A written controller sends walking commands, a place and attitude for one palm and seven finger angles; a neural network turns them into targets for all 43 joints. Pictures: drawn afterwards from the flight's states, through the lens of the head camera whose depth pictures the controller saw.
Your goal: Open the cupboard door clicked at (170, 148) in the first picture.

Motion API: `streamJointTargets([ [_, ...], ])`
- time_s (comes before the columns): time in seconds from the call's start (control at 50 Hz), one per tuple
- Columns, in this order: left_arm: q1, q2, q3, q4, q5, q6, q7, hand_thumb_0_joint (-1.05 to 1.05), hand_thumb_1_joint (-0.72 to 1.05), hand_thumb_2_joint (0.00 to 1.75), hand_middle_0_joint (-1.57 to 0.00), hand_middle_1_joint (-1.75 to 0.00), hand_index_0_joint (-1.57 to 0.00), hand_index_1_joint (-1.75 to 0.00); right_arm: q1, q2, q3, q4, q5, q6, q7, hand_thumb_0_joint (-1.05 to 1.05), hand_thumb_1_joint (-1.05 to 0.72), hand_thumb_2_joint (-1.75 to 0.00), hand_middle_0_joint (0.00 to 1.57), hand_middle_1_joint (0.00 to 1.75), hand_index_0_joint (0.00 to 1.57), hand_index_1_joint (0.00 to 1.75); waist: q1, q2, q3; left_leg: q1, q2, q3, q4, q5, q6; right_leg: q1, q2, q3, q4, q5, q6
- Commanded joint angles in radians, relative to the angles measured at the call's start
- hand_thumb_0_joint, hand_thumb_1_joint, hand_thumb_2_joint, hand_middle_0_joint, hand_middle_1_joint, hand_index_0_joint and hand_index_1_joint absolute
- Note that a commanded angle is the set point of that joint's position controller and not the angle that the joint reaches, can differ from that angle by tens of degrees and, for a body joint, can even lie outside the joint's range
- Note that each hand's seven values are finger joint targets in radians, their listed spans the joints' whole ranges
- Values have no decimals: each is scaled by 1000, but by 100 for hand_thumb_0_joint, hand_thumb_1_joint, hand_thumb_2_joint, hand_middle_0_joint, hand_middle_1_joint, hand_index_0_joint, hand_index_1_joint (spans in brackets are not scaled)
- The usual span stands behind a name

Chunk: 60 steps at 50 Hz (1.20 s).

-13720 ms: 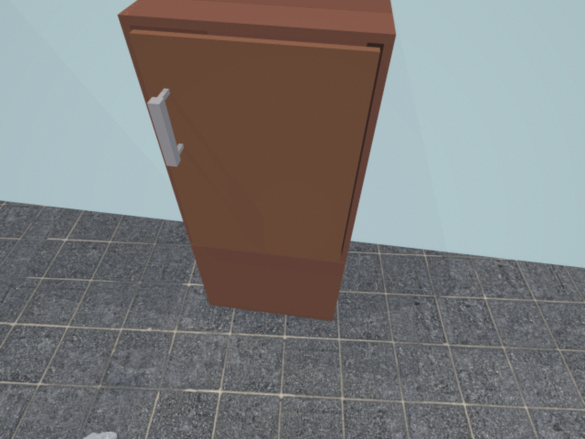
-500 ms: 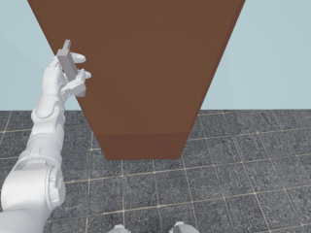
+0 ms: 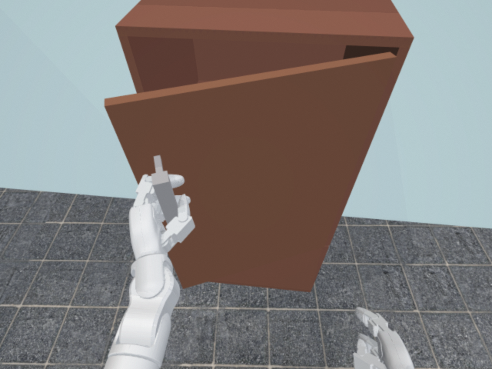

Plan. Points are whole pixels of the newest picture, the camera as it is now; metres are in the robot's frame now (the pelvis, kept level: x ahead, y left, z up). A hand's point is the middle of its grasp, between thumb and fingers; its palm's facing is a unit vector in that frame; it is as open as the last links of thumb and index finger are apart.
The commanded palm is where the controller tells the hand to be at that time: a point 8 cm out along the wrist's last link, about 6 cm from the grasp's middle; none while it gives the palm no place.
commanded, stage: pull the door open along its arc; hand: left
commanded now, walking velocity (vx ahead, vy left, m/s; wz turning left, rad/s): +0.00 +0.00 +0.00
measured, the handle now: (168, 198) +0.37 +0.15 +0.09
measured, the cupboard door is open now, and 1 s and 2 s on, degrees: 23 38 41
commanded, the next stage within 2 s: open thumb and fingers to let go in 0.30 s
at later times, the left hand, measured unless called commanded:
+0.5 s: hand (220, 272) +0.24 +0.05 +0.09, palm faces +0.31 -0.95 +0.00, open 6.0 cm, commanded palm +0.20 +0.10 +0.09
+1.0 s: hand (215, 264) +0.25 +0.06 +0.10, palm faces +0.30 -0.96 +0.01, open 13.5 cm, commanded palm +0.20 +0.09 +0.09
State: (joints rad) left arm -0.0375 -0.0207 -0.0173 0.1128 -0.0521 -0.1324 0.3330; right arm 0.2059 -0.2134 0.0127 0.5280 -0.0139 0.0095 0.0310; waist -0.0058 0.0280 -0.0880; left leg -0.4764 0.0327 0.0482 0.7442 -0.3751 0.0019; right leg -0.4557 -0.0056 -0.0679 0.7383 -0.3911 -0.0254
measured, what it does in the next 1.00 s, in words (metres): stands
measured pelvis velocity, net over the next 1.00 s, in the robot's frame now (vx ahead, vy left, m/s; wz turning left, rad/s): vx -0.01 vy -0.01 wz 0.04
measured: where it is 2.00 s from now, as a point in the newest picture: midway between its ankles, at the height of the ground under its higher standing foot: outside the picture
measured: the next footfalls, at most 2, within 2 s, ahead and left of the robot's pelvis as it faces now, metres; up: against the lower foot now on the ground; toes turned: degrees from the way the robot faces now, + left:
none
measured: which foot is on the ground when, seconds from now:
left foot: down 0.00-1.00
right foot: down 0.00-1.00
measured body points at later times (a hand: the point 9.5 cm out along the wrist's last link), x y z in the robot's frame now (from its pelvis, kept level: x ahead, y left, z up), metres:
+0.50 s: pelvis -0.01 -0.03 +0.00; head -0.02 -0.05 +0.45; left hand +0.22 +0.10 +0.10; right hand +0.18 -0.23 -0.09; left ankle +0.00 +0.12 -0.71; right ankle -0.01 -0.10 -0.71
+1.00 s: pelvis -0.01 -0.01 +0.00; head -0.02 -0.03 +0.45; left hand +0.23 +0.11 +0.10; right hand +0.18 -0.22 -0.08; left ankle +0.00 +0.12 -0.71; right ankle -0.01 -0.10 -0.71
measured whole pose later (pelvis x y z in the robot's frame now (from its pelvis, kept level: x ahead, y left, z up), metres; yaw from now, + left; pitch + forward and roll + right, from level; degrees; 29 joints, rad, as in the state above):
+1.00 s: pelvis -0.01 -0.01 +0.00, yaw +2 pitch +1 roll +0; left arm 0.22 -0.05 -0.30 -0.11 0.06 -0.07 0.49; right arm 0.18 -0.19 0.03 0.53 -0.04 0.04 0.02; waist 0.00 0.05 -0.04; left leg -0.39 0.03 0.00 0.74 -0.36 -0.02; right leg -0.35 -0.01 -0.11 0.73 -0.39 -0.05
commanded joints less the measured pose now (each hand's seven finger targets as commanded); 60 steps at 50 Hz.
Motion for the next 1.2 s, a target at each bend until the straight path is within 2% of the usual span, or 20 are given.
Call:
streamJointTargets([
  [0.0,-130,-50,-114,-365,73,-7,134,0,90,90,-40,-135,-40,-135,-63,-87,-37,-142,-15,-23,-13,0,-90,-90,20,30,20,30,-6,-51,-209,164,-20,-31,-79,285,13,112,10,4,-104,339,7],
  [0.06,-84,-88,-199,-402,118,11,154,0,90,90,-40,-135,-40,-135,-83,-80,-34,-147,-24,-13,-23,0,-90,-90,20,30,20,30,-24,-91,-174,174,-20,-42,-74,262,18,107,3,10,-123,324,7],
  [0.1,-42,-124,-253,-446,129,10,155,0,90,90,-40,-135,-40,-135,-101,-66,-30,-154,-24,-12,-21,0,-90,-90,20,30,20,30,-19,-68,-160,178,-23,-43,-73,258,17,111,-2,15,-128,322,3],
  [0.16,87,-148,-310,-486,155,5,153,0,90,90,-40,-135,-40,-135,-114,-60,-29,-163,-24,-14,-15,0,-90,-90,20,30,20,30,-10,-89,-157,180,-25,-50,-62,272,21,126,-7,24,-131,345,1],
  [0.2,146,-171,-339,-529,137,5,147,0,90,90,-40,-135,-40,-135,-130,-53,-24,-173,-19,-19,-9,0,-90,-90,20,30,20,30,-7,-70,-140,178,-29,-49,-58,261,22,128,-10,24,-136,342,2],
  [0.24,244,-144,-321,-579,126,2,140,0,90,90,-40,-135,-40,-135,-139,-50,-21,-184,-18,-20,-4,0,-90,-90,20,30,20,30,13,-60,-149,174,-33,-47,-58,263,20,154,-12,29,-138,358,0],
  [0.28,349,-136,-316,-595,114,7,128,0,90,90,-40,-135,-40,-135,-150,-46,-16,-190,-13,-15,1,0,-90,-90,20,30,20,30,25,-63,-120,163,-34,-46,-61,254,18,162,-12,30,-146,351,-3],
  [0.32,316,-120,-298,-614,101,4,134,0,90,90,-40,-135,-40,-135,-158,-46,-11,-193,-16,-16,-3,0,-90,-90,20,30,20,30,16,-85,-89,150,-42,-47,-52,231,19,150,-16,42,-162,334,4],
  [0.36,242,-103,-269,-578,99,5,155,0,90,90,-40,-135,-40,-135,-172,-49,-9,-183,-21,-21,-12,0,-90,-90,20,30,20,30,14,-89,-47,142,-48,-50,-46,182,19,109,-19,57,-192,239,6],
  [0.38,133,-85,-245,-555,98,2,171,0,90,90,-40,-135,-40,-135,-182,-50,-5,-170,-25,-20,-19,0,-90,-90,20,30,20,30,-1,-88,-29,136,-51,-52,-42,149,20,77,-24,65,-206,173,9],
  [0.44,135,-93,-230,-496,98,-11,182,0,69,81,-38,-133,-38,-133,-183,-43,-7,-160,-31,-29,-31,0,-90,-90,20,30,20,30,13,-141,-54,132,-60,-52,-33,131,21,90,-41,107,-246,115,18],
  [0.6,138,-123,-282,-478,120,-29,151,0,13,57,-35,-127,-35,-127,-153,-49,-18,-161,-26,-40,-24,0,-90,-90,20,30,20,30,10,-100,-98,156,-51,-47,-57,180,25,115,-40,87,-206,225,15],
  [0.62,132,-112,-272,-477,117,-30,150,0,6,54,-34,-126,-34,-126,-147,-50,-19,-161,-25,-40,-25,0,-90,-90,20,30,20,30,8,-122,-96,150,-50,-48,-59,174,25,119,-38,82,-208,213,15],
  [0.66,137,-94,-256,-470,116,-28,146,0,-8,48,-33,-124,-33,-124,-149,-52,-20,-159,-24,-36,-27,0,-90,-90,20,30,20,30,14,-110,-87,153,-50,-47,-61,171,24,123,-40,90,-220,198,12],
  [0.7,132,-105,-262,-461,111,-25,144,0,-22,42,-32,-123,-32,-123,-154,-51,-17,-165,-25,-35,-29,0,-90,-90,20,30,20,30,11,-131,-79,150,-51,-47,-64,164,26,116,-40,85,-222,187,15],
  [0.78,134,-129,-284,-463,121,-21,153,0,-50,30,-30,-120,-30,-120,-156,-51,-17,-168,-23,-33,-25,0,-90,-90,20,30,20,30,13,-93,-81,166,-47,-46,-70,166,25,101,-28,61,-206,165,4],
  [0.82,110,-133,-285,-460,120,-17,161,0,-50,30,-30,-120,-30,-120,-157,-52,-17,-168,-24,-32,-25,0,-90,-90,20,30,20,30,8,-111,-81,166,-47,-48,-66,163,25,92,-25,57,-205,158,6],
  [0.9,99,-137,-286,-452,119,-6,169,0,-50,30,-27,-100,-27,-100,-164,-53,-16,-168,-22,-25,-22,0,-90,-90,20,30,20,30,13,-100,-86,171,-43,-50,-73,166,24,91,-19,45,-195,152,1],
  [1.04,138,-179,-322,-478,126,24,173,0,-50,30,-21,-65,-21,-65,-163,-50,-17,-177,-18,-11,-9,0,-90,-90,20,30,20,30,19,-75,-110,179,-30,-54,-76,225,19,106,-2,10,-143,240,-10],
  [1.18,109,-199,-338,-497,122,50,181,0,-50,30,-15,-30,-15,-30,-181,-52,-15,-176,-15,2,0,0,-90,-90,20,30,20,30,16,-53,-92,170,-25,-70,-81,194,14,76,4,-7,-127,185,-17],
])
